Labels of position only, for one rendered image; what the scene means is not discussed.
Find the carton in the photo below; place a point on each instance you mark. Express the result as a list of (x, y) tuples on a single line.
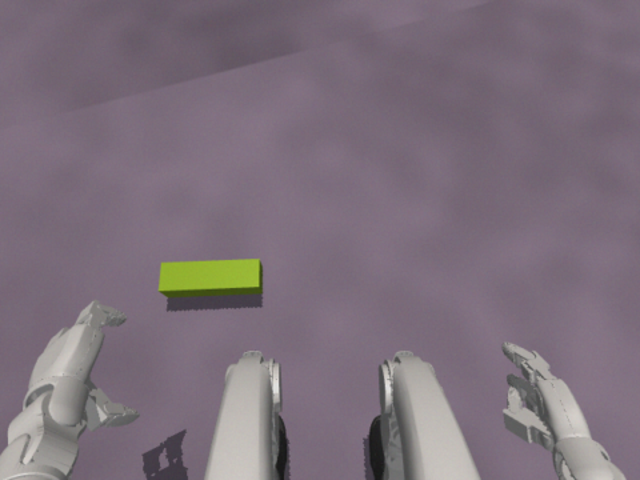
[(211, 278)]

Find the left robot arm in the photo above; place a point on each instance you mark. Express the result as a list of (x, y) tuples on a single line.
[(43, 438)]

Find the right robot hand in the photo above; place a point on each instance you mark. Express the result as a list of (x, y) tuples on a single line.
[(552, 412)]

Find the left robot hand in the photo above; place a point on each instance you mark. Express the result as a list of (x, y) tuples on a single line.
[(73, 352)]

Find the right robot arm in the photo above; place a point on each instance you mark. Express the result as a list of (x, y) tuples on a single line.
[(580, 458)]

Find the right robot foot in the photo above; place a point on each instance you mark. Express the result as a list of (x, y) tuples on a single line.
[(376, 449)]

